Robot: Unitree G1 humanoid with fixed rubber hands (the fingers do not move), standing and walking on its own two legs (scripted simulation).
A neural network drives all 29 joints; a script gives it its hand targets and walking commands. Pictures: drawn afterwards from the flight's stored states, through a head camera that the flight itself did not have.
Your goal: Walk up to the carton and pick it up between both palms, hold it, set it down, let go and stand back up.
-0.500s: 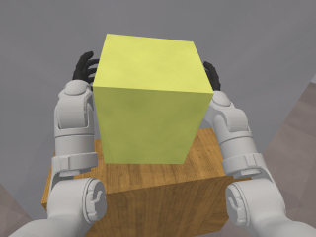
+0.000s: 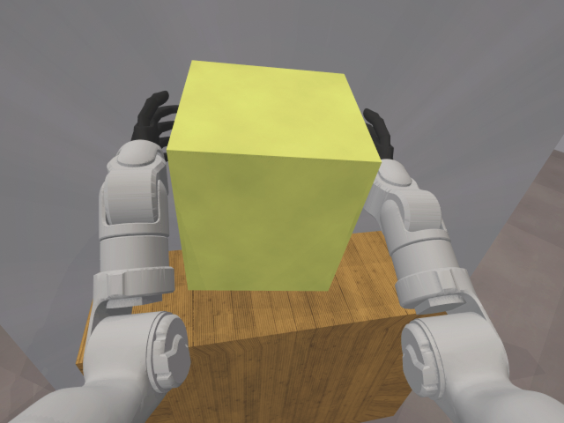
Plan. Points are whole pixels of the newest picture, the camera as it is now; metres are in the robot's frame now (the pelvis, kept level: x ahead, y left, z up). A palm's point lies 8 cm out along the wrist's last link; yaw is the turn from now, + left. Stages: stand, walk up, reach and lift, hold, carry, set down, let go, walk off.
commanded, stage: hold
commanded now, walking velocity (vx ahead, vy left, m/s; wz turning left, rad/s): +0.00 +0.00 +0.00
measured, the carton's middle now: (264, 183) +0.38 +0.00 +0.20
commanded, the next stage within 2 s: none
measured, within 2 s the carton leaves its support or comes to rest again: neither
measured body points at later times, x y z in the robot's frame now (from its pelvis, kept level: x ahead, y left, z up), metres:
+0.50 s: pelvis +0.00 +0.00 +0.00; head -0.06 +0.02 +0.44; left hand +0.38 +0.15 +0.25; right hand +0.38 -0.15 +0.23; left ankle +0.02 +0.13 -0.75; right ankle +0.02 -0.12 -0.75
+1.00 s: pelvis +0.00 +0.00 +0.00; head -0.06 +0.02 +0.45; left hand +0.39 +0.15 +0.25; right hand +0.38 -0.15 +0.23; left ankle +0.02 +0.13 -0.75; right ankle +0.02 -0.12 -0.75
